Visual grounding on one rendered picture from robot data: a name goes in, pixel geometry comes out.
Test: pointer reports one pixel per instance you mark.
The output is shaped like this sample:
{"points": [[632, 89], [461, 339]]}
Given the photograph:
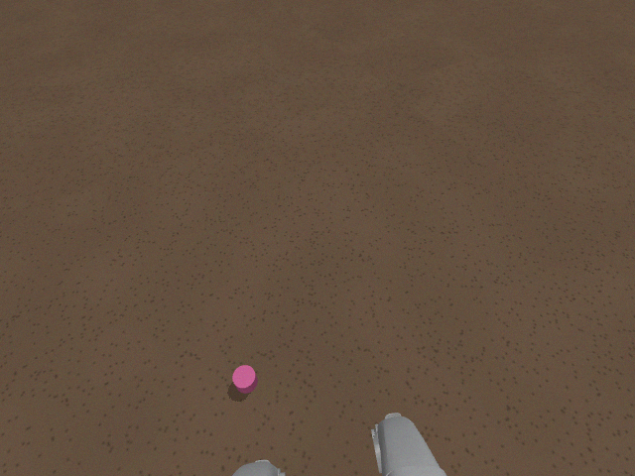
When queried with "tin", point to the tin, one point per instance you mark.
{"points": [[245, 379]]}

